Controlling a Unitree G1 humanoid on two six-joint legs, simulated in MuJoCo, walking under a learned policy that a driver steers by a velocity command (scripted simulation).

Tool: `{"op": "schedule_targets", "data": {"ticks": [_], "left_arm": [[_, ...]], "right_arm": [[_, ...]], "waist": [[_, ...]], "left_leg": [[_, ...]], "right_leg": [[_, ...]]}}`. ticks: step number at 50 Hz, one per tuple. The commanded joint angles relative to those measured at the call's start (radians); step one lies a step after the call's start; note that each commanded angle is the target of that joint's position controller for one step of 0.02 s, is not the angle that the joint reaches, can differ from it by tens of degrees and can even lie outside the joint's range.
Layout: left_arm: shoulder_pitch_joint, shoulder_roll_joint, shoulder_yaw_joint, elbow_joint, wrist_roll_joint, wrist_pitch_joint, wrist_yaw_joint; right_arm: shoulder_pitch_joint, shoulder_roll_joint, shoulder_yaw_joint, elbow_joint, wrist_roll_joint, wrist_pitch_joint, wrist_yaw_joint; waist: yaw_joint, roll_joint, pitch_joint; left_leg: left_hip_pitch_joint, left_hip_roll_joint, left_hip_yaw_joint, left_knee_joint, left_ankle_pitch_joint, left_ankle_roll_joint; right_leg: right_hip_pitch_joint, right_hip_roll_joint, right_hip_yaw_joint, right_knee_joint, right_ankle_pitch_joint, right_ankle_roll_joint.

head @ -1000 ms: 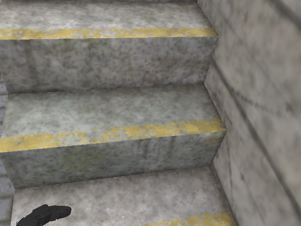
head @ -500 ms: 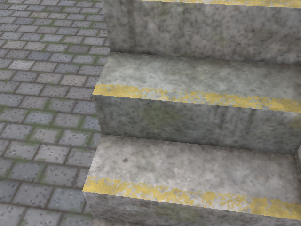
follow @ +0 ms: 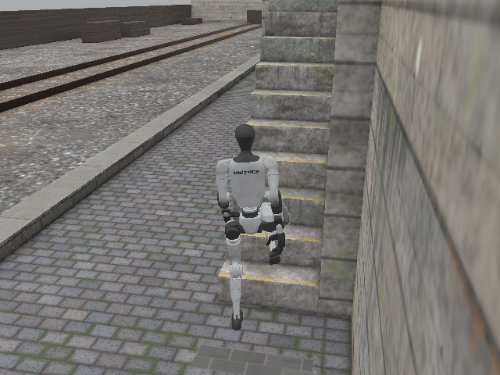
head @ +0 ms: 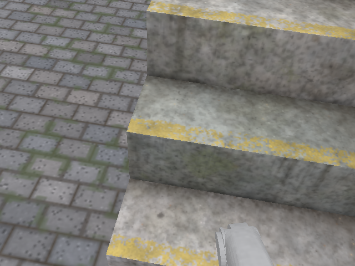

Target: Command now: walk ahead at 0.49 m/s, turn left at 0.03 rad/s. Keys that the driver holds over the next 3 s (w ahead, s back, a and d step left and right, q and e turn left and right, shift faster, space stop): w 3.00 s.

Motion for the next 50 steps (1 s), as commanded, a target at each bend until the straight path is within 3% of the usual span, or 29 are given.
{"op": "schedule_targets", "data": {"ticks": [1, 4, 6, 8, 9, 10, 11, 13, 15, 17, 18, 21, 23, 25, 27, 29, 31, 32, 33, 34, 35, 36, 38, 40, 43, 45, 47, 49, 50], "left_arm": [[-0.270, -0.004, -0.031, -0.208, 0.034, -0.017, 0.018], [-0.263, -0.012, -0.051, -0.200, 0.031, -0.009, 0.017], [-0.186, 0.072, 0.001, -0.147, 0.022, -0.022, 0.001], [0.063, 0.201, 0.062, -0.083, 0.043, -0.019, -0.018], [0.276, 0.322, 0.104, 0.015, 0.086, -0.004, -0.022], [0.468, 0.385, 0.128, 0.126, 0.103, 0.031, 0.001], [0.436, 0.295, 0.111, 0.205, 0.088, 0.032, 0.026], [0.212, 0.121, 0.077, 0.240, 0.036, 0.013, 0.009], [-0.029, -0.042, 0.036, 0.212, 0.071, 0.003, 0.002], [-0.096, -0.051, 0.027, 0.183, 0.077, 0.009, 0.007], [-0.069, 0.024, 0.042, 0.174, 0.074, 0.007, 0.000], [0.111, 0.206, 0.090, 0.203, 0.060, -0.017, 0.032], [0.185, 0.252, 0.099, 0.210, 0.083, -0.052, 0.036], [0.245, 0.321, 0.132, 0.215, 0.044, -0.027, 0.062], [0.415, 0.269, 0.141, 0.244, 0.036, 0.008, 0.081], [0.429, 0.274, 0.140, 0.228, 0.045, 0.025, 0.087], [0.275, 0.323, 0.147, 0.155, 0.034, 0.012, 0.075], [0.136, 0.291, 0.133, 0.099, 0.032, -0.006, 0.064], [0.020, 0.217, 0.111, 0.043, 0.059, -0.019, 0.032], [0.226, 0.117, 0.093, 0.087, 0.041, -0.044, 0.004], [0.258, 0.189, 0.099, 0.087, -0.018, -0.049, -0.009], [0.144, 0.155, 0.075, 0.029, -0.050, -0.051, -0.020], [-0.103, 0.081, 0.021, -0.090, -0.044, -0.051, -0.010], [-0.170, 0.020, -0.016, -0.162, -0.045, -0.038, -0.037], [-0.163, 0.070, -0.042, -0.281, -0.041, -0.043, -0.055], [0.033, 0.163, -0.003, -0.185, -0.002, -0.022, -0.007], [0.149, 0.194, 0.027, -0.131, 0.042, -0.014, 0.020], [0.183, 0.334, 0.089, -0.145, 0.052, 0.002, 0.036], [0.146, 0.334, 0.094, -0.102, 0.040, 0.011, 0.037]], "right_arm": [[-0.069, -0.118, -0.002, -0.047, 0.012, -0.029, -0.044], [0.039, -0.173, -0.024, 0.014, 0.074, 0.012, -0.094], [0.038, -0.246, -0.026, -0.007, 0.045, -0.009, -0.094], [-0.023, -0.295, -0.040, -0.013, 0.000, -0.039, -0.100], [-0.059, -0.247, -0.043, -0.047, 0.022, -0.065, -0.076], [-0.146, -0.144, -0.033, -0.051, 0.027, -0.095, -0.027], [-0.337, -0.112, -0.049, -0.120, 0.027, -0.117, 0.018], [-0.342, -0.061, -0.039, -0.211, 0.062, -0.110, 0.028], [-0.335, -0.061, -0.014, -0.295, 0.045, -0.050, 0.008], [-0.250, -0.081, -0.009, -0.270, 0.043, -0.013, -0.009], [-0.263, -0.065, 0.002, -0.308, 0.028, -0.019, -0.016], [-0.365, -0.139, -0.013, -0.340, 0.019, -0.017, -0.058], [-0.361, -0.207, -0.058, -0.305, 0.021, 0.005, -0.060], [-0.577, -0.182, -0.047, -0.410, 0.047, 0.006, -0.049], [-0.724, -0.158, -0.052, -0.450, 0.048, -0.034, -0.011], [-0.690, -0.122, -0.041, -0.459, 0.045, -0.052, 0.039], [-0.378, -0.179, -0.083, -0.355, 0.040, -0.050, 0.038], [-0.206, -0.242, -0.111, -0.315, 0.028, -0.039, 0.030], [-0.093, -0.301, -0.125, -0.271, 0.034, -0.021, 0.016], [-0.069, -0.395, -0.126, -0.257, -0.032, -0.025, -0.016], [-0.091, -0.407, -0.137, -0.262, -0.029, -0.021, -0.037], [-0.091, -0.313, -0.115, -0.261, -0.012, -0.020, -0.040], [-0.161, -0.176, -0.051, -0.247, -0.023, -0.039, -0.035], [-0.174, -0.130, -0.017, -0.171, -0.027, -0.046, -0.039], [-0.401, -0.184, 0.000, -0.192, -0.008, -0.040, -0.053], [-0.588, -0.238, -0.013, -0.221, 0.011, -0.041, -0.023], [-0.445, -0.391, -0.063, -0.188, 0.085, -0.048, -0.011], [-0.354, -0.505, -0.104, -0.190, 0.075, -0.037, -0.032], [-0.254, -0.401, -0.087, -0.204, 0.067, -0.042, -0.035]], "waist": [[0.031, 0.155, 0.117], [0.031, 0.128, -0.005], [0.084, 0.262, -0.140], [0.231, 0.364, -0.253], [0.277, -0.005, -0.379], [0.306, -0.373, -0.392], [0.267, -0.261, -0.141], [0.054, -0.055, 0.098], [-0.076, 0.012, 0.126], [-0.128, 0.062, 0.157], [-0.144, 0.060, 0.126], [-0.071, -0.020, 0.061], [-0.030, -0.095, 0.044], [0.027, -0.146, 0.136], [0.127, -0.058, 0.162], [0.118, -0.142, 0.024], [-0.006, -0.195, -0.134], [-0.102, -0.231, -0.150], [-0.135, -0.046, -0.134], [-0.030, 0.226, -0.321], [-0.039, 0.204, -0.363], [-0.058, 0.147, -0.292], [-0.056, 0.010, -0.104], [-0.006, 0.080, 0.047], [0.170, 0.106, 0.180], [0.273, 0.042, 0.076], [0.299, 0.166, -0.129], [0.364, 0.218, -0.199], [0.254, 0.142, -0.193]], "left_leg": [[-0.345, 0.178, -0.181, -0.360, 0.256, 0.124], [-0.020, 0.202, -0.109, -0.387, 0.732, 0.134], [0.003, 0.222, -0.067, -0.245, 1.799, 0.171], [0.143, 0.247, -0.065, 0.113, 2.227, 0.205], [-0.105, 0.142, -0.052, 0.397, 1.889, 0.141], [-0.366, -0.126, -0.197, 0.803, 0.445, 0.085], [-0.565, -0.188, -0.326, 1.233, 0.214, 0.060], [-0.830, -0.141, -0.301, 1.483, 0.137, 0.062], [-0.779, -0.091, -0.230, 1.562, 0.215, 0.082], [-0.773, -0.126, -0.193, 1.544, 0.304, 0.045], [-0.767, -0.114, -0.157, 1.398, 0.325, 0.033], [-0.514, -0.133, 0.072, 0.864, 0.336, -0.052], [-0.464, -0.116, 0.145, 0.838, 0.336, -0.094], [-0.649, -0.098, 0.083, 0.532, -0.021, -0.091], [-0.890, -0.073, 0.075, 0.336, -0.071, -0.085], [-0.608, -0.041, 0.165, -0.026, 0.002, -0.070], [0.010, -0.115, 0.226, -0.208, 0.441, -0.031], [0.209, -0.029, 0.131, -0.304, 0.630, -0.006], [0.469, 0.146, -0.046, -0.276, 0.993, 0.041], [0.771, 0.402, -0.250, 0.106, 1.697, 0.231], [0.786, 0.461, -0.288, 0.028, 1.264, 0.365], [0.744, 0.426, -0.309, -0.030, 0.931, 0.327], [0.536, 0.422, -0.286, -0.147, 0.587, 0.217], [0.341, 0.417, -0.254, -0.224, 0.426, 0.168], [-0.222, 0.278, 0.021, -0.429, 0.229, 0.093], [-0.526, 0.164, 0.248, -0.493, 0.756, 0.065], [-0.354, 0.209, 0.225, -0.349, 1.827, 0.088], [0.028, 0.209, 0.128, -0.055, 2.065, 0.080], [0.017, 0.158, 0.108, 0.118, 1.779, 0.070]], "right_leg": [[0.130, -0.070, -0.134, -0.231, 0.075, 0.033], [0.347, -0.114, -0.262, -0.655, -0.154, -0.005], [0.780, 0.046, -0.400, -0.880, -0.440, -0.038], [1.007, -0.009, -0.094, -1.188, -0.430, -0.134], [1.286, -0.204, 0.391, -1.495, -0.456, -0.287], [1.502, -0.369, 0.904, -2.024, -0.429, -0.443], [1.313, -0.378, 0.979, -2.096, -0.302, -0.378], [1.124, -0.373, 0.540, -1.849, -0.106, -0.291], [0.886, -0.261, 0.167, -1.770, -0.167, -0.096], [0.773, -0.257, -0.010, -1.803, -0.087, -0.054], [0.786, -0.231, -0.091, -1.862, -0.045, -0.031], [0.791, -0.190, -0.190, -2.043, -0.081, -0.087], [0.969, -0.254, -0.102, -2.103, 0.034, -0.155], [1.285, -0.291, -0.039, -2.193, 0.198, -0.177], [1.735, -0.316, -0.031, -2.023, 0.425, -0.149], [1.762, -0.292, -0.089, -1.878, 0.720, -0.107], [1.450, -0.257, -0.084, -1.683, 0.961, -0.108], [1.271, -0.202, -0.088, -1.447, 0.882, -0.083], [0.867, -0.051, -0.113, -1.053, -0.067, -0.017], [0.502, 0.026, 0.038, -0.450, -0.430, 0.024], [0.266, -0.014, 0.028, -0.094, -0.509, 0.038], [0.089, -0.028, 0.030, 0.057, -0.556, 0.021], [-0.072, -0.055, 0.036, 0.172, -0.596, -0.006], [-0.182, -0.050, 0.052, 0.344, -0.649, -0.037], [0.039, -0.104, -0.001, -0.031, -0.394, -0.031], [0.678, -0.083, -0.175, -0.295, -0.087, -0.015], [1.072, 0.009, -0.279, -0.509, -0.085, -0.047], [1.099, 0.027, -0.164, -0.972, -0.255, -0.043], [1.116, 0.035, -0.060, -1.259, -0.376, -0.068]]}}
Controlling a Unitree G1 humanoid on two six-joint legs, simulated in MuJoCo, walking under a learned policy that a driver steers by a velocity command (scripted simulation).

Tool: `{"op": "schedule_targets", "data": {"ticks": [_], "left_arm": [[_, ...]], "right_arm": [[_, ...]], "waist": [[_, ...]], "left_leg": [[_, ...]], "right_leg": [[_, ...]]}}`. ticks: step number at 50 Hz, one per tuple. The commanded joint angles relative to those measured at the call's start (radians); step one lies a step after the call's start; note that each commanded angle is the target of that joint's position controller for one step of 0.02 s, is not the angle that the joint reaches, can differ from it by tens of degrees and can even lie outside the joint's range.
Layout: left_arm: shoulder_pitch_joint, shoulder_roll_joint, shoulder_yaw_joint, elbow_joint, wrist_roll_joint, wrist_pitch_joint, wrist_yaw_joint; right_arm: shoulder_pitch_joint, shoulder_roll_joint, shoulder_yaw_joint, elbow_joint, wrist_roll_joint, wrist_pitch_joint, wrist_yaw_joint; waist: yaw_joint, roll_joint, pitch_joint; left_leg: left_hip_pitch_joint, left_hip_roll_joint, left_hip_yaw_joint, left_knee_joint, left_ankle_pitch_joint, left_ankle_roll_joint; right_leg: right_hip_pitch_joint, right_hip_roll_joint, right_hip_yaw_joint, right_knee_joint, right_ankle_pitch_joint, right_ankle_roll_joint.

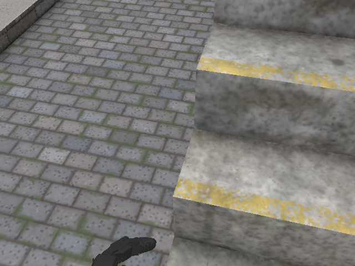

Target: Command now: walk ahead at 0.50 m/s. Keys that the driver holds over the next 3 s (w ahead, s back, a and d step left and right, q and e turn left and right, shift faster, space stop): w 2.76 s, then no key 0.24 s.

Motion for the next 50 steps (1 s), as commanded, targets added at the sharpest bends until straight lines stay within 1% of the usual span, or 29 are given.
{"op": "schedule_targets", "data": {"ticks": [1, 2, 3, 5, 6, 7, 9, 13, 15, 17, 19, 20, 21, 22, 24, 27, 34, 37, 39, 40, 41, 42, 43, 44, 45, 46, 47, 48, 50], "left_arm": [[0.191, 0.354, 0.150, 0.044, 0.023, 0.026, 0.037], [0.168, 0.283, 0.131, 0.056, 0.057, 0.034, 0.022], [0.136, 0.146, 0.093, 0.053, 0.063, 0.035, -0.010], [0.261, 0.054, 0.077, 0.202, 0.049, 0.005, -0.053], [0.293, 0.060, 0.083, 0.248, 0.053, -0.004, -0.071], [0.169, 0.107, 0.104, 0.180, 0.032, 0.003, -0.057], [0.206, 0.166, 0.122, 0.151, 0.000, 0.005, -0.053], [0.247, 0.220, 0.136, 0.156, 0.023, -0.015, -0.008], [0.247, 0.299, 0.153, 0.138, 0.004, 0.019, 0.029], [0.253, 0.323, 0.163, 0.131, 0.000, 0.017, 0.042], [0.136, 0.258, 0.140, 0.132, 0.008, -0.022, 0.017], [0.092, 0.144, 0.107, 0.121, 0.012, -0.037, -0.002], [0.172, 0.088, 0.096, 0.111, -0.013, -0.057, -0.026], [0.229, 0.126, 0.103, 0.106, -0.029, -0.082, -0.049], [0.168, 0.085, 0.069, 0.041, -0.037, -0.069, -0.049], [0.160, 0.087, 0.056, 0.052, -0.039, -0.057, -0.074], [-0.039, 0.045, 0.019, 0.009, -0.068, -0.008, -0.003], [-0.155, 0.033, 0.003, -0.030, -0.073, 0.015, 0.010], [-0.193, 0.000, -0.016, -0.043, -0.041, 0.008, 0.018], [-0.069, -0.027, -0.016, 0.019, -0.018, 0.014, 0.019], [-0.034, 0.037, -0.004, 0.029, -0.006, 0.024, 0.040], [-0.046, 0.090, 0.018, 0.009, 0.023, 0.028, 0.059], [0.068, 0.164, 0.064, 0.060, 0.017, 0.044, 0.074], [0.120, 0.200, 0.090, 0.076, 0.035, 0.046, 0.068], [0.246, 0.245, 0.115, 0.118, 0.058, 0.046, 0.048], [0.357, 0.403, 0.163, 0.143, 0.083, 0.065, 0.042], [0.428, 0.402, 0.165, 0.162, 0.120, 0.063, 0.059], [0.270, 0.321, 0.149, 0.127, 0.091, 0.053, 0.045], [-0.013, 0.178, 0.132, 0.165, 0.007, 0.062, 0.035]], "right_arm": [[0.195, -0.109, -0.042, -0.149, -0.012, -0.029, 0.001], [0.191, -0.064, -0.041, -0.143, -0.010, -0.042, 0.021], [0.033, -0.063, -0.041, -0.255, -0.002, -0.067, 0.051], [-0.341, 0.047, 0.006, -0.421, -0.018, -0.132, 0.058], [-0.345, 0.075, 0.021, -0.442, -0.013, -0.148, 0.062], [-0.081, 0.047, 0.008, -0.352, 0.007, -0.146, 0.071], [-0.067, -0.015, 0.012, -0.393, -0.019, -0.115, 0.057], [-0.162, -0.061, -0.003, -0.436, 0.001, -0.078, 0.026], [-0.228, -0.008, 0.034, -0.479, 0.018, -0.066, 0.005], [-0.176, -0.036, 0.006, -0.406, 0.029, -0.038, -0.012], [0.034, -0.155, -0.048, -0.302, 0.020, -0.048, -0.019], [0.121, -0.164, -0.059, -0.282, 0.004, -0.072, -0.007], [0.197, -0.169, -0.047, -0.284, -0.065, -0.079, -0.020], [0.149, -0.109, -0.024, -0.285, -0.084, -0.092, -0.029], [0.071, -0.072, 0.000, -0.244, -0.060, -0.088, -0.034], [0.094, 0.061, 0.037, -0.156, -0.071, -0.093, -0.008], [0.090, -0.046, 0.035, -0.113, -0.065, -0.127, -0.001], [0.138, -0.050, 0.037, -0.090, -0.068, -0.105, -0.027], [0.208, -0.073, 0.015, -0.050, -0.034, -0.089, -0.065], [0.115, -0.082, 0.006, -0.041, -0.004, -0.064, -0.079], [-0.025, -0.179, -0.034, -0.098, 0.038, -0.032, -0.087], [0.010, -0.257, -0.058, -0.104, 0.043, -0.019, -0.082], [0.041, -0.270, -0.055, -0.099, 0.009, -0.012, -0.074], [0.025, -0.282, -0.049, -0.110, 0.017, -0.001, -0.070], [-0.058, -0.237, -0.032, -0.163, 0.004, -0.009, -0.052], [0.002, -0.138, -0.021, -0.210, -0.011, -0.013, -0.036], [0.025, -0.077, -0.030, -0.152, 0.017, -0.017, -0.010], [0.080, -0.091, -0.047, -0.150, 0.043, -0.025, 0.013], [-0.109, -0.070, -0.032, -0.266, 0.001, 0.021, 0.009]], "waist": [[-0.044, -0.361, -0.198], [-0.069, -0.533, -0.307], [-0.058, -0.358, -0.278], [0.006, -0.060, -0.110], [-0.027, -0.056, -0.043], [-0.166, -0.042, 0.012], [-0.124, -0.024, -0.005], [-0.093, -0.074, 0.019], [-0.093, -0.209, 0.014], [-0.080, -0.249, -0.020], [-0.181, -0.205, 0.006], [-0.223, -0.050, -0.023], [-0.190, 0.046, -0.167], [-0.140, 0.011, -0.194], [-0.056, -0.055, 0.037], [-0.020, -0.137, 0.012], [-0.056, 0.036, 0.144], [-0.096, 0.100, 0.095], [-0.112, 0.110, 0.049], [-0.038, 0.131, 0.012], [0.004, 0.151, -0.023], [-0.004, 0.196, -0.124], [0.025, 0.161, -0.247], [0.055, 0.170, -0.251], [0.075, 0.100, -0.217], [0.019, -0.415, -0.273], [0.016, -0.426, -0.378], [-0.067, -0.319, -0.327], [-0.187, -0.201, 0.021]], "left_leg": [[-0.417, -0.080, -0.064, 0.625, 0.661, 0.070], [-0.414, -0.202, -0.119, 1.036, -0.009, 0.056], [-0.525, -0.231, -0.190, 1.259, -0.192, 0.060], [-0.762, -0.167, -0.251, 1.326, -0.419, 0.116], [-0.836, -0.188, -0.263, 1.356, -0.464, 0.127], [-0.942, -0.253, -0.375, 1.494, -0.338, 0.096], [-0.986, -0.218, -0.309, 1.476, -0.369, 0.028], [-1.000, -0.199, -0.175, 1.341, -0.277, -0.041], [-0.646, -0.206, -0.007, 0.768, -0.755, -0.040], [-0.286, -0.274, 0.119, 0.480, -0.521, -0.049], [-0.125, -0.164, -0.044, 0.370, -0.361, 0.023], [-0.051, -0.032, -0.311, 0.248, -0.416, 0.063], [0.032, 0.229, -0.937, 0.025, -0.801, 0.183], [0.003, 0.294, -1.215, -0.120, -1.040, 0.221], [-0.157, 0.216, -0.810, -0.014, -0.686, 0.241], [-0.275, 0.100, -0.532, 0.067, -0.517, 0.178], [-0.493, 0.116, -0.314, -0.049, -0.625, 0.123], [-0.494, 0.125, -0.271, -0.139, -0.563, 0.154], [-0.311, 0.156, -0.288, -0.173, -0.461, 0.162], [-0.315, 0.111, -0.155, -0.120, -0.257, 0.120], [-0.422, 0.071, -0.035, -0.125, 0.062, 0.116], [-0.433, 0.102, -0.071, -0.101, 0.514, 0.126], [-0.303, 0.108, -0.061, -0.013, 0.934, 0.139], [-0.174, 0.101, -0.053, 0.127, 1.109, 0.114], [-0.227, 0.105, -0.094, 0.314, 1.019, 0.097], [-0.449, -0.070, -0.156, 0.641, -0.006, -0.021], [-0.518, -0.285, -0.466, 1.124, -0.323, -0.098], [-0.587, -0.307, -0.510, 1.461, -0.362, -0.144], [-0.822, -0.202, -0.382, 1.591, -0.265, -0.095]], "right_leg": [[0.765, -0.134, 0.531, -0.974, -0.315, -0.123], [0.705, -0.198, 0.639, -1.111, -0.280, -0.194], [0.616, -0.174, 0.508, -1.077, -0.186, -0.170], [0.616, -0.143, 0.214, -0.994, 0.222, -0.081], [0.663, -0.154, 0.205, -1.071, 0.403, -0.081], [0.628, -0.236, 0.322, -1.084, 0.453, -0.169], [0.586, -0.276, 0.564, -1.247, -0.090, -0.243], [0.585, -0.271, 0.537, -1.298, -0.172, -0.242], [0.413, -0.222, 0.382, -1.434, -0.261, -0.197], [0.308, -0.229, 0.344, -1.446, -0.314, -0.197], [0.241, -0.229, 0.310, -1.140, -0.279, -0.178], [0.159, -0.117, 0.168, -0.656, 0.053, -0.110], [-0.068, 0.041, 0.241, -0.055, 0.145, -0.018], [-0.202, 0.062, 0.390, 0.371, 0.231, 0.024], [-0.410, 0.049, 0.284, 0.776, 0.174, 0.078], [-0.335, -0.011, 0.270, 0.718, 0.166, 0.051], [-0.476, -0.046, 0.156, 0.684, 0.199, 0.093], [-0.395, -0.107, 0.058, 0.520, 0.253, 0.124], [-0.438, -0.164, 0.070, 0.365, 0.151, 0.106], [-0.234, -0.176, 0.095, 0.209, 0.111, 0.108], [0.119, -0.146, 0.031, -0.118, 0.026, 0.093], [0.413, -0.089, 0.025, -0.283, -0.069, 0.050], [0.571, -0.004, -0.052, -0.337, -0.080, 0.040], [0.596, 0.023, -0.021, -0.548, -0.049, 0.042], [0.670, -0.047, 0.152, -0.717, 0.143, 0.035], [0.885, -0.310, 0.681, -1.038, 0.777, -0.114], [0.821, -0.449, 1.145, -1.341, 0.556, -0.213], [0.733, -0.476, 1.015, -1.338, 0.369, -0.264], [0.417, -0.331, 0.576, -1.085, -0.145, -0.148]]}}
Over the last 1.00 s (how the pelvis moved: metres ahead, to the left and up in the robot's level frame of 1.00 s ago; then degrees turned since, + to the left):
0.38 0.01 0.26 -2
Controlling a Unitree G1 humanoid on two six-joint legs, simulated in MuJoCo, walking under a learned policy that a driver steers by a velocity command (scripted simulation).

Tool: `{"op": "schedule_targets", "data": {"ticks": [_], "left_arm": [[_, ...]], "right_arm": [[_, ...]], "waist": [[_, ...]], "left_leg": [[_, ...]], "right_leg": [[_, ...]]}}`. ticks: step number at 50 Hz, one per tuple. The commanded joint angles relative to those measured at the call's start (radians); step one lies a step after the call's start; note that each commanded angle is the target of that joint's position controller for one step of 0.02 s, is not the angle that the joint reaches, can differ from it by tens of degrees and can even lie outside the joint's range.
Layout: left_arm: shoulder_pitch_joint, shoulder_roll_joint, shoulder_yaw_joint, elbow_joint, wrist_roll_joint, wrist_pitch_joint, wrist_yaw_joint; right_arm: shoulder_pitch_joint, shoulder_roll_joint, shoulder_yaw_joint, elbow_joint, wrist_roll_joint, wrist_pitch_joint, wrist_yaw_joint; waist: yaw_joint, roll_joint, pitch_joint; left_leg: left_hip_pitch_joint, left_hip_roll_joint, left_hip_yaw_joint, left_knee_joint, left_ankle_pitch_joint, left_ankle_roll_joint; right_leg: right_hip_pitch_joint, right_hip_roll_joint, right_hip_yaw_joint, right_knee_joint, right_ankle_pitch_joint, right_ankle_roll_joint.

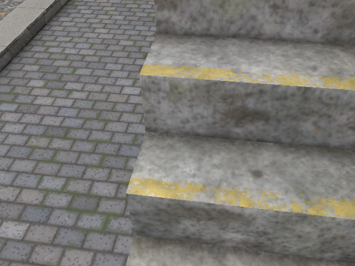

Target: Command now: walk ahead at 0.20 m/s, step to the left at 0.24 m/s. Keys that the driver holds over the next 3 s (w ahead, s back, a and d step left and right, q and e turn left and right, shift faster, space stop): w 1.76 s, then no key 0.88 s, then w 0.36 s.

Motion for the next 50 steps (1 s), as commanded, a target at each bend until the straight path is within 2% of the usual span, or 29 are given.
{"op": "schedule_targets", "data": {"ticks": [1, 3, 9, 10, 11, 12, 14, 18, 19, 21, 24, 25, 26, 27, 29, 32, 33, 34, 35, 36, 37, 38, 39, 41, 42, 43, 44, 47, 50], "left_arm": [[-0.148, -0.011, 0.032, -0.041, -0.038, -0.027, 0.006], [-0.129, 0.004, 0.034, -0.056, -0.039, -0.036, 0.024], [-0.115, 0.117, 0.061, -0.107, -0.026, -0.014, 0.058], [-0.030, 0.163, 0.076, -0.087, -0.038, 0.003, 0.068], [0.016, 0.159, 0.082, -0.092, -0.031, 0.017, 0.068], [-0.010, 0.151, 0.089, -0.100, -0.062, 0.018, 0.072], [0.072, 0.217, 0.117, -0.071, -0.099, 0.044, 0.101], [0.083, 0.149, 0.121, -0.120, -0.079, 0.044, 0.054], [0.028, 0.078, 0.102, -0.142, -0.072, 0.043, 0.036], [0.017, -0.025, 0.058, -0.136, -0.032, 0.013, 0.019], [0.285, 0.089, 0.073, 0.031, -0.022, -0.004, 0.026], [0.284, 0.135, 0.091, 0.054, -0.017, 0.003, 0.024], [0.200, 0.147, 0.102, 0.053, -0.014, 0.000, 0.022], [0.055, 0.104, 0.094, -0.025, -0.010, -0.029, 0.027], [-0.096, 0.031, 0.059, -0.081, -0.047, -0.076, 0.020], [-0.134, 0.105, 0.080, -0.056, -0.066, -0.034, 0.073], [-0.079, 0.082, 0.077, -0.072, -0.073, -0.009, 0.073], [-0.014, 0.124, 0.090, -0.074, -0.083, 0.000, 0.086], [0.033, 0.058, 0.078, -0.059, -0.060, 0.012, 0.069], [0.103, -0.042, 0.055, -0.075, -0.041, 0.040, 0.042], [0.179, -0.104, 0.020, -0.084, -0.033, 0.014, 0.018], [0.161, -0.117, -0.010, -0.094, -0.046, -0.033, 0.005], [0.089, -0.126, -0.032, -0.130, -0.080, -0.045, 0.015], [-0.102, -0.074, -0.049, -0.142, -0.047, -0.022, 0.041], [-0.269, -0.041, -0.052, -0.145, -0.046, -0.012, 0.033], [-0.149, -0.075, -0.060, -0.122, -0.044, -0.014, 0.025], [-0.052, -0.075, -0.063, -0.077, -0.035, -0.017, 0.016], [-0.047, -0.027, -0.055, -0.021, -0.039, -0.009, 0.002], [-0.119, -0.034, -0.046, -0.010, -0.046, 0.032, 0.029]], "right_arm": [[0.009, 0.059, 0.010, -0.135, -0.024, 0.021, 0.026], [0.084, 0.067, 0.013, -0.148, -0.029, 0.022, 0.050], [0.047, 0.069, 0.015, -0.232, -0.022, 0.055, 0.012], [-0.029, 0.089, 0.029, -0.284, -0.032, 0.060, 0.003], [-0.046, 0.083, 0.019, -0.271, -0.035, 0.050, 0.008], [-0.069, 0.065, 0.006, -0.210, -0.048, 0.041, 0.026], [-0.110, 0.136, 0.022, -0.142, -0.057, 0.041, 0.024], [-0.016, 0.042, 0.009, -0.113, -0.078, 0.054, 0.007], [0.013, -0.047, -0.011, -0.112, -0.061, 0.051, 0.009], [-0.085, -0.184, -0.045, -0.162, -0.099, 0.024, 0.022], [-0.074, -0.109, -0.011, -0.190, -0.034, 0.005, 0.012], [-0.095, -0.073, 0.008, -0.220, -0.034, -0.011, 0.021], [-0.090, -0.017, 0.030, -0.199, -0.037, -0.010, 0.028], [-0.131, -0.057, 0.013, -0.224, -0.008, -0.024, 0.034], [-0.031, 0.008, 0.023, -0.245, 0.006, -0.019, 0.024], [0.226, 0.145, 0.057, -0.102, -0.074, 0.003, 0.038], [0.128, 0.137, 0.054, -0.061, -0.063, 0.001, 0.049], [-0.049, 0.192, 0.078, -0.109, -0.062, 0.001, 0.054], [-0.128, 0.211, 0.102, -0.146, -0.078, 0.000, 0.050], [-0.187, 0.142, 0.111, -0.189, -0.076, -0.005, 0.047], [-0.061, -0.052, 0.053, -0.134, -0.064, -0.013, 0.040], [0.108, -0.161, 0.000, -0.099, -0.026, -0.019, 0.018], [0.033, -0.168, 0.001, -0.115, -0.033, -0.030, -0.015], [-0.170, -0.075, 0.011, -0.183, -0.039, -0.018, -0.035], [-0.073, -0.079, -0.002, -0.113, -0.049, -0.046, -0.028], [-0.084, -0.171, -0.021, -0.083, -0.057, -0.035, -0.028], [-0.109, -0.174, -0.022, -0.060, -0.050, -0.026, -0.025], [-0.039, -0.083, 0.006, -0.016, -0.043, 0.015, -0.008], [0.062, -0.002, 0.026, 0.027, -0.063, 0.039, -0.017]], "waist": [[-0.137, -0.158, 0.128], [-0.178, -0.112, 0.083], [-0.164, -0.146, 0.068], [-0.105, -0.271, 0.098], [-0.062, -0.172, 0.118], [-0.017, -0.014, 0.124], [0.050, -0.103, 0.130], [0.089, -0.143, -0.018], [0.089, -0.039, -0.077], [0.131, 0.292, -0.065], [0.156, 0.041, -0.259], [0.140, -0.097, -0.258], [0.106, -0.258, -0.234], [0.070, -0.178, -0.192], [-0.045, -0.067, 0.052], [-0.173, 0.139, 0.167], [-0.078, 0.323, 0.224], [0.016, 0.264, 0.250], [0.083, 0.179, 0.181], [0.150, 0.020, 0.046], [0.158, 0.028, -0.138], [0.048, 0.105, -0.218], [0.078, 0.119, -0.160], [0.091, -0.035, -0.037], [-0.012, -0.248, 0.071], [0.062, -0.181, -0.014], [0.110, -0.085, -0.065], [0.098, -0.050, -0.112], [0.037, -0.013, -0.028]], "left_leg": [[-0.300, -0.002, -0.038, 0.382, 0.021, 0.017], [-0.285, -0.031, 0.017, 0.434, 0.073, 0.027], [-0.061, 0.040, 0.171, -0.113, 0.027, 0.045], [-0.118, 0.065, 0.162, -0.331, -0.329, 0.051], [-0.200, 0.034, 0.178, -0.403, -0.319, 0.046], [-0.099, 0.063, 0.248, -0.696, 0.043, 0.075], [0.005, 0.037, 0.413, -1.236, 0.362, 0.090], [0.185, 0.171, 0.294, -1.581, 0.932, 0.140], [0.321, 0.235, 0.287, -1.540, 1.329, 0.116], [0.628, 0.233, 0.338, -0.979, 2.369, 0.135], [0.523, 0.209, 0.352, -0.859, 1.982, 0.165], [0.395, 0.158, 0.292, -0.676, 1.465, 0.154], [0.251, 0.050, 0.244, -0.369, 0.286, 0.112], [0.136, 0.072, -0.003, -0.061, -0.168, 0.061], [0.089, 0.163, -0.134, 0.022, -0.700, 0.072], [0.224, 0.076, 0.336, -1.028, 0.150, 0.143], [0.158, 0.048, 0.400, -1.245, 0.392, 0.161], [0.216, 0.094, 0.406, -1.401, 0.512, 0.177], [0.305, 0.122, 0.422, -1.293, 0.527, 0.150], [0.382, 0.227, 0.295, -0.972, 0.877, 0.142], [0.468, 0.372, 0.212, -0.774, 1.387, 0.210], [0.432, 0.380, -0.018, -0.854, 1.296, 0.227], [0.343, 0.474, -0.105, -0.974, 0.844, 0.319], [0.248, 0.403, 0.040, -1.088, 0.519, 0.309], [0.265, 0.483, -0.048, -1.130, 0.937, 0.278], [0.340, 0.499, 0.015, -1.108, 1.154, 0.277], [0.389, 0.458, 0.121, -1.074, 1.200, 0.260], [0.272, 0.254, 0.399, -1.042, 0.975, 0.136], [0.187, 0.202, 0.402, -1.088, 0.460, 0.114]], "right_leg": [[0.044, -0.173, 0.355, -0.499, 0.324, -0.084], [0.068, -0.192, 0.262, -0.472, 0.330, -0.076], [-0.021, -0.171, 0.104, -0.490, 0.171, -0.004], [0.097, -0.227, 0.171, -0.637, 0.173, -0.028], [0.252, -0.196, 0.159, -0.585, 0.195, -0.039], [0.279, -0.135, 0.106, -0.423, 0.376, -0.017], [0.395, -0.131, 0.163, -0.404, 0.577, -0.038], [0.511, -0.023, 0.228, -0.180, 0.790, -0.027], [0.436, 0.030, 0.168, 0.000, 0.716, -0.001], [0.047, 0.199, -0.105, -0.003, 0.057, 0.098], [0.334, 0.151, 0.058, -0.297, 0.502, 0.044], [0.437, 0.076, 0.200, -0.346, 0.600, -0.007], [0.429, -0.061, 0.450, -0.440, 0.679, -0.105], [0.289, -0.143, 0.589, -0.443, 0.631, -0.178], [-0.232, -0.181, 0.493, -0.215, 0.477, -0.088], [-0.205, -0.022, 0.085, -0.028, 0.293, 0.083], [-0.078, 0.062, -0.036, 0.163, 0.178, 0.107], [-0.112, 0.102, 0.039, 0.320, 0.013, 0.104], [-0.200, 0.111, 0.095, 0.554, -0.058, 0.095], [-0.322, 0.135, 0.171, 0.875, -0.039, 0.134], [-0.314, 0.097, 0.170, 0.971, -0.011, 0.163], [-0.287, 0.006, 0.138, 0.859, 0.063, 0.148], [-0.301, -0.057, 0.274, 0.651, 0.027, 0.167], [-0.259, -0.029, 0.191, 0.330, -0.178, 0.171], [-0.288, -0.029, 0.108, 0.238, -0.104, 0.192], [-0.210, -0.010, 0.097, 0.229, -0.051, 0.193], [-0.149, -0.001, 0.117, 0.165, -0.039, 0.181], [0.120, 0.064, 0.131, -0.010, 0.474, 0.109], [0.125, 0.075, 0.210, -0.078, 0.314, 0.038]]}}
Over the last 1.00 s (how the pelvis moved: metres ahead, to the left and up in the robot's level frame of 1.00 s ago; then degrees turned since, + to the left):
0.17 -0.11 0.22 -1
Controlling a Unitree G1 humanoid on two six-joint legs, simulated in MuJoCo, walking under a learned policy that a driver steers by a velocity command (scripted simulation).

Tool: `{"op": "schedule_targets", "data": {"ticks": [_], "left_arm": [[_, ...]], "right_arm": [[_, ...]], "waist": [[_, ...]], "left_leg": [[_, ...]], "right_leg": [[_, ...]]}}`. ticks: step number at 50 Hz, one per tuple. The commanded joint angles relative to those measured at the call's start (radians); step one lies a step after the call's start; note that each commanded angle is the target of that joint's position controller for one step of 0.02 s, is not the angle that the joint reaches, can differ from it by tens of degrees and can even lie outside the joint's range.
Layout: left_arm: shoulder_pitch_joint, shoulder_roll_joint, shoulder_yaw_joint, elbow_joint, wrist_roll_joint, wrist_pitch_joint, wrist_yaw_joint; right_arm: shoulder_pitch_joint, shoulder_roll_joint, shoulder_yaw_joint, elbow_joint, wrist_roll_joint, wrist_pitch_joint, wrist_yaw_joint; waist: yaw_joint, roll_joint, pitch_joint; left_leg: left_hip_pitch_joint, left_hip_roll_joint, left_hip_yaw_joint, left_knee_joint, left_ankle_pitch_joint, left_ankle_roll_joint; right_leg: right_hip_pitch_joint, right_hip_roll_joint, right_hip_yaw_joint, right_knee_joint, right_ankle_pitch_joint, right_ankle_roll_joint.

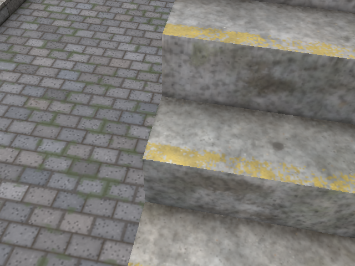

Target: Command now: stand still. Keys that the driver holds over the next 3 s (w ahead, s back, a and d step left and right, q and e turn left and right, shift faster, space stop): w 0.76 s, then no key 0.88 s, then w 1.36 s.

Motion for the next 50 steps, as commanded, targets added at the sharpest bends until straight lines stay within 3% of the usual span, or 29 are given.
{"op": "schedule_targets", "data": {"ticks": [1, 4, 7, 8, 9, 12, 13, 17, 19, 21, 23, 24, 25, 27, 31, 33, 34, 35, 36, 37, 38, 39, 40, 42, 44, 45, 47, 48, 50], "left_arm": [[-0.007, 0.068, 0.022, -0.007, -0.006, 0.029, 0.021], [-0.009, 0.070, 0.032, 0.017, 0.008, 0.032, 0.015], [-0.012, 0.050, 0.038, 0.041, -0.006, 0.020, 0.022], [0.055, 0.016, 0.030, 0.059, -0.013, 0.016, 0.028], [0.081, 0.039, 0.041, 0.086, -0.015, 0.014, 0.042], [-0.008, 0.085, 0.060, 0.107, 0.009, 0.014, 0.055], [-0.008, 0.077, 0.060, 0.114, 0.008, 0.014, 0.051], [0.055, 0.030, 0.053, 0.159, -0.027, 0.014, 0.051], [0.183, 0.000, 0.053, 0.208, -0.019, 0.016, 0.054], [0.252, 0.031, 0.066, 0.232, 0.004, 0.022, 0.067], [0.183, 0.077, 0.075, 0.218, 0.023, 0.024, 0.079], [0.178, 0.076, 0.073, 0.216, 0.030, 0.012, 0.078], [0.154, 0.071, 0.067, 0.214, 0.023, 0.004, 0.074], [0.088, 0.077, 0.069, 0.187, 0.003, 0.007, 0.054], [0.094, 0.070, 0.077, 0.189, 0.000, 0.007, 0.042], [0.063, 0.028, 0.066, 0.159, -0.018, 0.029, 0.049], [0.139, -0.016, 0.058, 0.184, -0.025, 0.041, 0.057], [0.205, -0.002, 0.064, 0.189, -0.025, 0.043, 0.065], [0.276, 0.020, 0.074, 0.217, -0.013, 0.039, 0.068], [0.316, 0.038, 0.076, 0.234, 0.009, 0.033, 0.067], [0.245, 0.046, 0.067, 0.232, 0.042, 0.009, 0.062], [0.077, 0.101, 0.072, 0.147, 0.032, -0.011, 0.056], [-0.040, 0.035, 0.048, 0.100, 0.007, -0.023, 0.042], [0.056, 0.012, 0.030, 0.113, -0.046, -0.036, 0.021], [0.157, 0.081, 0.047, 0.131, -0.061, -0.051, 0.010], [0.185, 0.145, 0.069, 0.141, -0.069, -0.053, 0.009], [0.035, 0.103, 0.048, 0.091, -0.052, -0.063, 0.003], [0.007, 0.060, 0.030, 0.081, -0.051, -0.066, 0.004], [0.045, 0.031, 0.004, 0.076, -0.032, -0.068, -0.004]], "right_arm": [[0.108, -0.035, -0.005, -0.004, -0.012, 0.019, -0.015], [0.145, 0.000, 0.003, 0.035, -0.016, 0.047, -0.012], [0.217, -0.037, -0.002, 0.083, -0.015, 0.042, -0.013], [0.116, -0.051, -0.001, 0.059, -0.017, 0.024, -0.003], [0.014, -0.060, -0.002, 0.036, -0.003, 0.015, -0.005], [0.092, -0.057, -0.008, 0.065, 0.001, 0.022, -0.013], [0.158, -0.040, -0.009, 0.094, -0.002, 0.030, -0.014], [0.210, 0.010, -0.010, 0.135, 0.001, 0.033, -0.017], [0.087, -0.023, -0.019, 0.100, 0.005, 0.023, -0.027], [-0.032, -0.042, -0.026, 0.065, 0.022, 0.011, -0.037], [0.002, -0.015, -0.024, 0.072, 0.032, 0.014, -0.038], [0.071, 0.035, -0.014, 0.085, 0.036, 0.022, -0.031], [0.143, 0.060, -0.010, 0.110, 0.027, 0.035, -0.025], [0.240, 0.066, -0.011, 0.149, -0.011, 0.059, -0.025], [0.334, 0.103, -0.019, 0.201, -0.008, 0.073, -0.011], [0.281, 0.083, -0.020, 0.190, -0.027, 0.065, -0.020], [0.135, 0.034, -0.026, 0.138, -0.021, 0.053, -0.030], [0.008, 0.006, -0.020, 0.083, -0.005, 0.028, -0.043], [-0.129, -0.039, -0.016, 0.044, 0.008, 0.006, -0.059], [-0.221, -0.036, -0.008, 0.016, 0.027, -0.013, -0.067], [-0.090, 0.022, -0.005, 0.042, 0.057, -0.033, -0.064], [0.086, 0.005, -0.025, 0.051, 0.063, -0.029, -0.067], [0.154, 0.012, -0.019, 0.061, 0.046, -0.027, -0.073], [0.162, -0.030, -0.019, 0.060, 0.038, -0.035, -0.096], [0.106, -0.064, -0.016, 0.033, 0.048, -0.049, -0.107], [0.114, -0.089, -0.028, 0.021, 0.044, -0.058, -0.101], [0.126, -0.057, -0.013, 0.024, 0.033, -0.073, -0.085], [0.115, -0.029, -0.007, 0.022, 0.011, -0.071, -0.081], [-0.042, -0.067, -0.020, -0.016, 0.003, -0.064, -0.064]], "waist": [[-0.037, 0.023, -0.028], [-0.046, 0.015, 0.045], [-0.034, 0.003, 0.019], [0.012, 0.044, 0.006], [0.038, 0.068, 0.015], [-0.037, -0.102, 0.063], [-0.055, -0.100, 0.058], [-0.041, 0.054, 0.032], [0.027, 0.115, -0.031], [0.069, 0.108, -0.001], [0.019, 0.027, 0.126], [-0.017, -0.021, 0.157], [-0.050, -0.074, 0.167], [-0.080, -0.107, 0.137], [-0.105, -0.099, 0.005], [-0.068, -0.020, 0.005], [-0.004, 0.128, 0.009], [0.054, 0.210, 0.004], [0.118, 0.243, 0.004], [0.158, 0.195, 0.026], [0.085, 0.091, 0.087], [-0.047, 0.018, 0.078], [-0.071, 0.033, 0.098], [-0.026, 0.207, 0.047], [0.014, 0.225, 0.027], [-0.017, 0.142, 0.024], [-0.063, 0.057, 0.054], [-0.070, 0.043, 0.033], [0.005, 0.071, -0.007]], "left_leg": [[-0.147, 0.003, 0.027, -0.039, 0.198, 0.033], [-0.141, -0.002, 0.017, -0.044, 0.031, 0.048], [-0.099, 0.043, -0.016, -0.078, -0.036, 0.070], [-0.241, 0.106, -0.066, -0.142, -0.174, 0.078], [-0.332, 0.110, -0.071, -0.170, -0.290, 0.060], [-0.245, 0.037, -0.002, -0.117, -0.246, 0.032], [-0.191, 0.020, 0.003, -0.102, -0.218, 0.037], [-0.193, 0.073, -0.060, -0.166, -0.295, 0.086], [-0.305, 0.116, -0.059, -0.203, -0.245, 0.071], [-0.370, 0.121, -0.043, -0.189, -0.261, 0.045], [-0.339, 0.084, -0.045, -0.152, -0.332, 0.047], [-0.262, 0.062, -0.048, -0.118, -0.318, 0.040], [-0.196, 0.032, -0.029, -0.095, -0.287, 0.042], [-0.128, -0.005, -0.005, -0.065, -0.243, 0.049], [0.008, -0.083, 0.096, 0.054, -0.099, 0.051], [-0.132, -0.015, 0.026, -0.035, -0.223, 0.085], [-0.298, 0.081, -0.089, -0.167, -0.327, 0.107], [-0.425, 0.162, -0.147, -0.246, -0.403, 0.104], [-0.470, 0.191, -0.121, -0.260, -0.372, 0.077], [-0.446, 0.162, -0.070, -0.207, -0.328, 0.032], [-0.266, 0.127, -0.087, -0.142, -0.356, 0.008], [-0.155, 0.127, -0.115, -0.124, -0.481, 0.053], [-0.152, 0.181, -0.175, -0.166, -0.475, 0.079], [-0.110, 0.288, -0.243, -0.218, -0.439, 0.100], [-0.055, 0.327, -0.258, -0.153, -0.340, 0.086], [0.052, 0.309, -0.250, -0.101, -0.339, 0.100], [0.022, 0.290, -0.241, -0.083, -0.291, 0.100], [-0.011, 0.276, -0.228, -0.080, -0.270, 0.093], [-0.186, 0.229, -0.106, -0.059, -0.109, 0.037]], "right_leg": [[0.196, -0.005, 0.213, -0.288, 0.153, -0.076], [0.071, -0.016, 0.246, -0.344, -0.025, -0.112], [0.012, -0.004, 0.203, -0.237, -0.009, -0.074], [0.172, 0.007, 0.147, -0.236, -0.006, -0.047], [0.235, 0.013, 0.150, -0.207, -0.028, -0.045], [0.137, 0.003, 0.202, -0.385, -0.051, -0.093], [0.100, -0.001, 0.221, -0.411, -0.079, -0.106], [0.108, 0.033, 0.120, -0.237, -0.079, -0.081], [0.277, 0.058, 0.075, -0.023, -0.006, -0.058], [0.319, 0.048, 0.111, -0.037, 0.001, -0.061], [0.170, 0.049, 0.142, -0.227, -0.028, -0.089], [0.075, 0.049, 0.170, -0.316, -0.079, -0.102], [0.015, 0.042, 0.191, -0.404, -0.110, -0.115], [-0.009, 0.013, 0.255, -0.503, -0.189, -0.129], [-0.036, 0.040, 0.180, -0.456, -0.224, -0.092], [0.040, 0.034, 0.123, -0.317, -0.181, -0.073], [0.172, 0.071, 0.058, -0.104, -0.076, -0.050], [0.273, 0.077, 0.066, 0.144, -0.066, -0.025], [0.329, 0.057, 0.110, 0.268, -0.041, 0.003], [0.325, 0.032, 0.149, 0.119, -0.019, 0.007], [0.144, 0.011, 0.198, -0.187, 0.010, -0.014], [-0.032, 0.097, 0.043, -0.186, -0.196, -0.064], [-0.093, 0.079, 0.035, -0.095, -0.165, -0.077], [-0.124, 0.042, 0.117, 0.252, -0.150, -0.057], [-0.221, -0.042, 0.287, 0.531, -0.194, -0.032], [-0.333, -0.013, 0.233, 0.568, -0.126, 0.014], [-0.358, -0.072, 0.280, 0.458, -0.116, 0.047], [-0.299, -0.086, 0.271, 0.363, -0.099, 0.060], [0.006, -0.132, 0.218, -0.025, -0.011, 0.047]]}}
Over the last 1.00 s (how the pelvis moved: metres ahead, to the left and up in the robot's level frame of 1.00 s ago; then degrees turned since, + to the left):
-0.02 0.04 -0.03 -2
